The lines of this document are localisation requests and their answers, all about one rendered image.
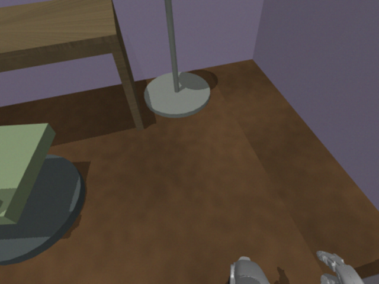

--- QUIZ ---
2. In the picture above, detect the desk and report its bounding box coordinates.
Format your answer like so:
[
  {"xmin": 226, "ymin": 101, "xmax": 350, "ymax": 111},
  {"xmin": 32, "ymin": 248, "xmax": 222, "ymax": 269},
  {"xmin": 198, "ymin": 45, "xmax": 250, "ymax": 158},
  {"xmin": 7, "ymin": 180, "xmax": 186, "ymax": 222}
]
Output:
[{"xmin": 0, "ymin": 0, "xmax": 144, "ymax": 131}]

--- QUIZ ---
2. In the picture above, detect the office chair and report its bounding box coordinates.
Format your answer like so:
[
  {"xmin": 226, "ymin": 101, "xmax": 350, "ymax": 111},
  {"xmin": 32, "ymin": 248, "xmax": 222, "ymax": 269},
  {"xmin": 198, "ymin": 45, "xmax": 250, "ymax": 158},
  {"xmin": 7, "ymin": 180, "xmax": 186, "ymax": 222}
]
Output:
[{"xmin": 0, "ymin": 123, "xmax": 85, "ymax": 266}]

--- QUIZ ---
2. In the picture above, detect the right robot hand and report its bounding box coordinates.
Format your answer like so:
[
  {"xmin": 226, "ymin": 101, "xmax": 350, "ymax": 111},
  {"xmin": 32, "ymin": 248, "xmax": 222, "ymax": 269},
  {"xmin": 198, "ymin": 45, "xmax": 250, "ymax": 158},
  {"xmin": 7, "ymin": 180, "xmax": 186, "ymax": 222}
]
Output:
[{"xmin": 316, "ymin": 251, "xmax": 364, "ymax": 284}]

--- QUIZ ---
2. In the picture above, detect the coat stand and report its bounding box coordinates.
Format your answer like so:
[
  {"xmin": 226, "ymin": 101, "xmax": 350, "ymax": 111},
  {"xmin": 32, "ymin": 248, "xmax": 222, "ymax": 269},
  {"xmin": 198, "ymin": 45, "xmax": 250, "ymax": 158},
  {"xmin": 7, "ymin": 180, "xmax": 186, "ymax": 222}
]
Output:
[{"xmin": 144, "ymin": 0, "xmax": 210, "ymax": 118}]

